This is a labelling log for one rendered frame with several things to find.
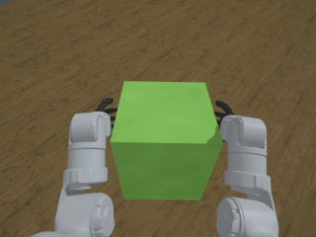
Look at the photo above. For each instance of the robot left forearm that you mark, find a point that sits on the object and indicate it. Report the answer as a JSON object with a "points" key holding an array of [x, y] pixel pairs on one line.
{"points": [[87, 142]]}

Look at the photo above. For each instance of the right robot upper arm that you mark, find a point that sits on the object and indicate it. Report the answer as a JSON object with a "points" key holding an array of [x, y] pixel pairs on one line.
{"points": [[245, 217]]}

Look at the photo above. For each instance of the robot right forearm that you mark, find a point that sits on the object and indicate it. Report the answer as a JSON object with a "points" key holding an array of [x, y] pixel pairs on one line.
{"points": [[247, 163]]}

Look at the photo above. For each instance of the carton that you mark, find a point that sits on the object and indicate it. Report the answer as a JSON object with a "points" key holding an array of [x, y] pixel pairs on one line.
{"points": [[165, 140]]}

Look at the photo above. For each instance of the robot right hand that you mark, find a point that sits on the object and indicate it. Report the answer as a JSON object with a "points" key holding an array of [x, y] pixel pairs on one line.
{"points": [[226, 108]]}

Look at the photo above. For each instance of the robot left hand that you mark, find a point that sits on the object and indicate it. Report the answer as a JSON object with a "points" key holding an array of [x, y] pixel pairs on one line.
{"points": [[101, 107]]}

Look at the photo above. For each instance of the left robot upper arm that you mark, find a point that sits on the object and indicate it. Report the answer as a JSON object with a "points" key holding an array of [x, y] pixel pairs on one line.
{"points": [[83, 215]]}

